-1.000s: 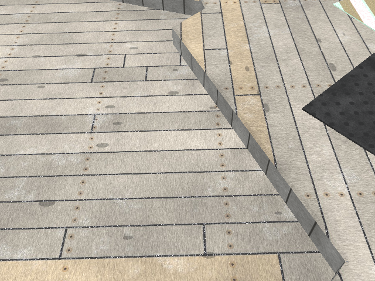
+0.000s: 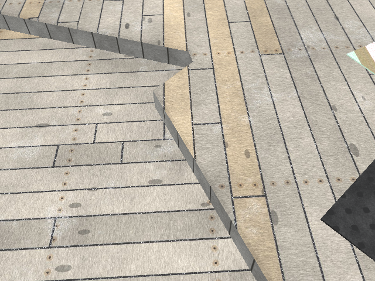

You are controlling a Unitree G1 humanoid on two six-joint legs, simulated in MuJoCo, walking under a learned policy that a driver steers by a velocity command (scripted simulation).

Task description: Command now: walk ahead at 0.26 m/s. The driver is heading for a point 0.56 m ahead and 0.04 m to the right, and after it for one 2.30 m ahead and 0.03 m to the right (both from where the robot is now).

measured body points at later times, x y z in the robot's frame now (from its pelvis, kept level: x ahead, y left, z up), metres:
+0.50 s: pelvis +0.13 +0.04 -0.02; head +0.14 +0.04 +0.43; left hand +0.18 +0.31 -0.16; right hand +0.25 -0.20 -0.15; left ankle +0.20 +0.14 -0.75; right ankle +0.12 -0.10 -0.75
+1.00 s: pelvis +0.25 +0.06 -0.01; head +0.26 +0.07 +0.44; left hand +0.29 +0.32 -0.16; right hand +0.26 -0.21 -0.15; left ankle +0.22 +0.14 -0.75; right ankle +0.17 -0.07 -0.65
